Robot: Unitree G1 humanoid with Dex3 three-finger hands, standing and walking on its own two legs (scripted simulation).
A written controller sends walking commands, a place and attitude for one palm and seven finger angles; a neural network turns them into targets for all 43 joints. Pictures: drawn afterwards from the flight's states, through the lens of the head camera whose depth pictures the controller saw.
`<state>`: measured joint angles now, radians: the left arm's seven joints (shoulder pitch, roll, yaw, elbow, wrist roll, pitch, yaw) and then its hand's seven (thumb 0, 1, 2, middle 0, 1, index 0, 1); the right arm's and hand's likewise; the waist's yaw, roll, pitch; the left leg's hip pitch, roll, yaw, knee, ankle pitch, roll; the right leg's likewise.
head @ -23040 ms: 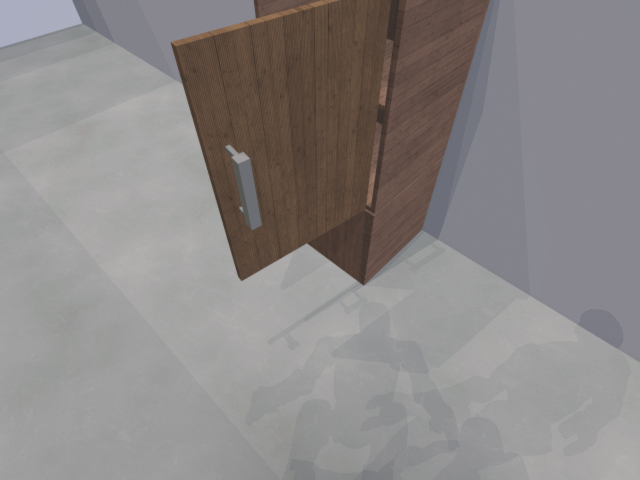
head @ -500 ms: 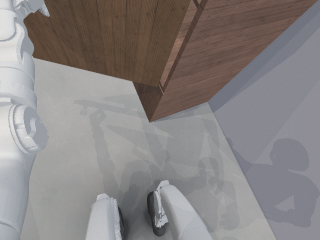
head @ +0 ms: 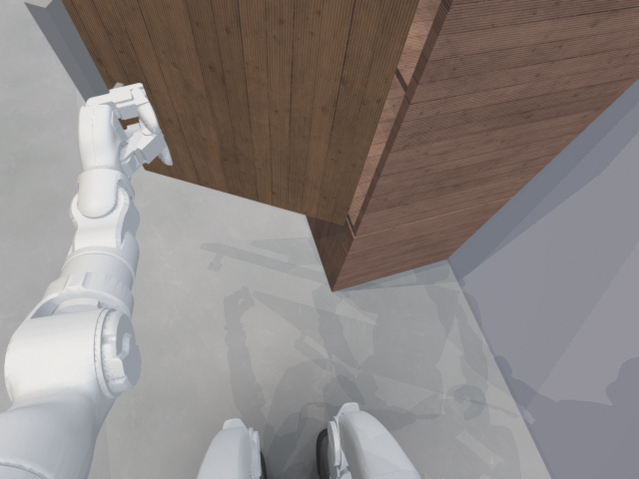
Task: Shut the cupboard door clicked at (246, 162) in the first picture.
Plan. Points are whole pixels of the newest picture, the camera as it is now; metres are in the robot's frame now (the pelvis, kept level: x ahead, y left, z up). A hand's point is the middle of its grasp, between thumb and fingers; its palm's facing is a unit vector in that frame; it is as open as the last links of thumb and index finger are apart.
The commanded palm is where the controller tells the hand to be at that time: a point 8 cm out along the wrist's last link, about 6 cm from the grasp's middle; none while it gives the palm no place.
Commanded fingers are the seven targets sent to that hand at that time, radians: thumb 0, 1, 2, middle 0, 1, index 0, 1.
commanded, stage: pull the fist back off the door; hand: left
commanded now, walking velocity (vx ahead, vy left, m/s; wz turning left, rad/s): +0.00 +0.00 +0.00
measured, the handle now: (87, 54) +0.66 +0.25 +0.05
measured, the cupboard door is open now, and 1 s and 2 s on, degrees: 57 57 57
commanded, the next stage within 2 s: draw the hand back to the body in 0.18 s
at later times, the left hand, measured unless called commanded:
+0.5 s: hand (143, 156) +0.47 +0.15 +0.08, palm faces +0.06 -1.00 -0.03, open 3.1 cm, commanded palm +0.42 +0.21 +0.09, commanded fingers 0.00 0.90 0.90 -1.30 -1.50 -1.30 -1.50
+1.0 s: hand (15, 260) +0.33 +0.21 +0.15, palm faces +0.18 -0.96 -0.21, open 3.1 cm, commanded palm +0.28 +0.26 +0.18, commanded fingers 0.00 0.90 0.90 -0.86 -1.02 -0.86 -1.02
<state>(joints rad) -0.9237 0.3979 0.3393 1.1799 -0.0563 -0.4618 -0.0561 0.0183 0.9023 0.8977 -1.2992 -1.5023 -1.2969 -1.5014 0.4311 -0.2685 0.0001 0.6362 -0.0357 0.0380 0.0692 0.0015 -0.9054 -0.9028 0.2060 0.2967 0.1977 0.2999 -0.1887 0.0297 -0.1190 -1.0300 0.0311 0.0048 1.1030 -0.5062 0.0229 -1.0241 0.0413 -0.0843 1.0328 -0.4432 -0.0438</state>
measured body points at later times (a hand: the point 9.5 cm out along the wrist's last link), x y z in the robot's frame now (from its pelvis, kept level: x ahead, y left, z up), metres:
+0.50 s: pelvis +0.00 +0.01 +0.01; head +0.11 +0.01 +0.45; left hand +0.46 +0.21 +0.08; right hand +0.01 -0.24 -0.11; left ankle +0.00 +0.10 -0.66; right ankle +0.02 -0.10 -0.66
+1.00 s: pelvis +0.02 +0.01 +0.07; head +0.03 +0.00 +0.52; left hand +0.31 +0.26 +0.16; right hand +0.20 -0.22 -0.01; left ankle +0.00 +0.10 -0.66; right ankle +0.02 -0.10 -0.66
